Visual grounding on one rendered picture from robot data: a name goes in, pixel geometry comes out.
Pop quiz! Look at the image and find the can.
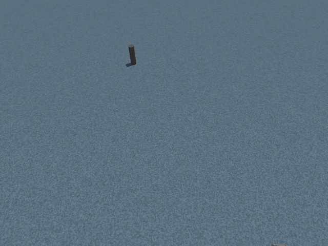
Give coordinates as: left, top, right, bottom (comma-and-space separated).
128, 45, 136, 65

